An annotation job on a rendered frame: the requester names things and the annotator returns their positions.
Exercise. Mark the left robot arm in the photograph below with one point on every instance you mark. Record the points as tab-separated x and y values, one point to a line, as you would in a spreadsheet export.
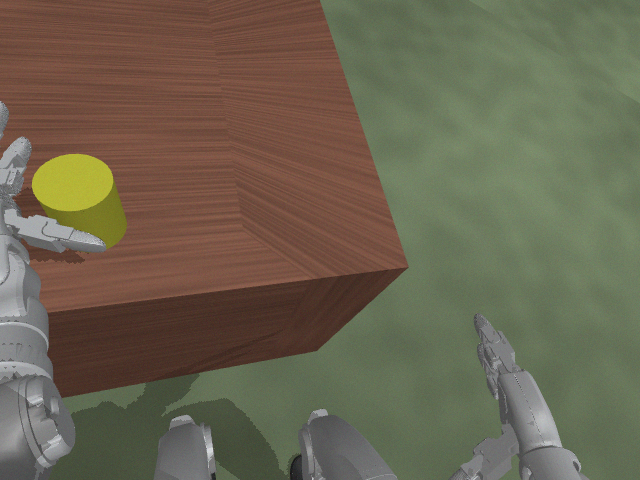
36	429

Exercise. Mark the right robot hand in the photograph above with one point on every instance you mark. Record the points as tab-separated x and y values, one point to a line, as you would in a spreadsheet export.
527	422

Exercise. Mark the left robot hand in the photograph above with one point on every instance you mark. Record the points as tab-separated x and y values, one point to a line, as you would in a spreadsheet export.
38	231

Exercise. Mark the right robot arm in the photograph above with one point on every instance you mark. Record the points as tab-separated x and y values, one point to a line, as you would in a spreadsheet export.
550	463

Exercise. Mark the can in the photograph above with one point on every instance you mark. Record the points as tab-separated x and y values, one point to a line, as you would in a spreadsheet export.
79	191

